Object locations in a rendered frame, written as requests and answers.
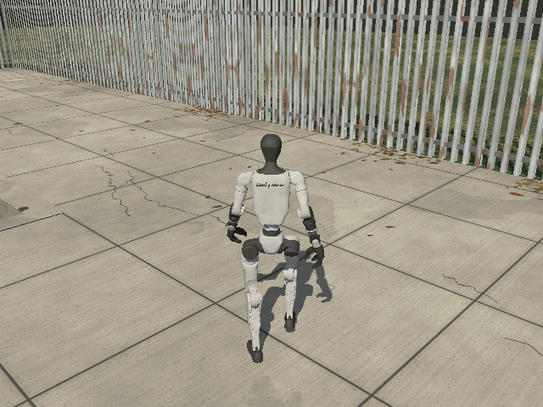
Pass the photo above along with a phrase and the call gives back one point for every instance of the robot left upper arm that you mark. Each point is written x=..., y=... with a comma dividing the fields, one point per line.
x=244, y=180

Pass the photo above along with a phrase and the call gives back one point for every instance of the robot right hand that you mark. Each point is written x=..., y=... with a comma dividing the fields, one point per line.
x=318, y=257

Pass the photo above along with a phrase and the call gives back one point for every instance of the right robot forearm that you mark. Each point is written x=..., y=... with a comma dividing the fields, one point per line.
x=311, y=229

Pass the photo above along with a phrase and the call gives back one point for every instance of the robot head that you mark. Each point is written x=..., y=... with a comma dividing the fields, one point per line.
x=271, y=145

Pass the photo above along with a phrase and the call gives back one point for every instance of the robot left hand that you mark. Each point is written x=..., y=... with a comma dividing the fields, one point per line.
x=239, y=231

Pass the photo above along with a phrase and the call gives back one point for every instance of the robot right upper arm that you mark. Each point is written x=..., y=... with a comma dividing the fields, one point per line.
x=301, y=193

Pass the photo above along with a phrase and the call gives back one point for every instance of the left robot forearm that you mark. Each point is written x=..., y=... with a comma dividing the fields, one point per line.
x=232, y=220

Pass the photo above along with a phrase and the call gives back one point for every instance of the robot left shin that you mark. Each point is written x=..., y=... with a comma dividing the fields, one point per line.
x=253, y=318

